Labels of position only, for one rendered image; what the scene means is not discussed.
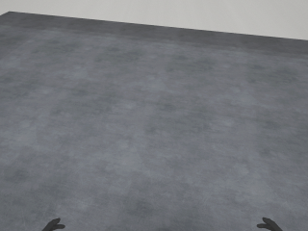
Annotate right robot hand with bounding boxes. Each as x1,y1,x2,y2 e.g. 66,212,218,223
256,218,283,231

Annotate left robot hand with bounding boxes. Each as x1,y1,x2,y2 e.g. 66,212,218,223
42,218,65,231

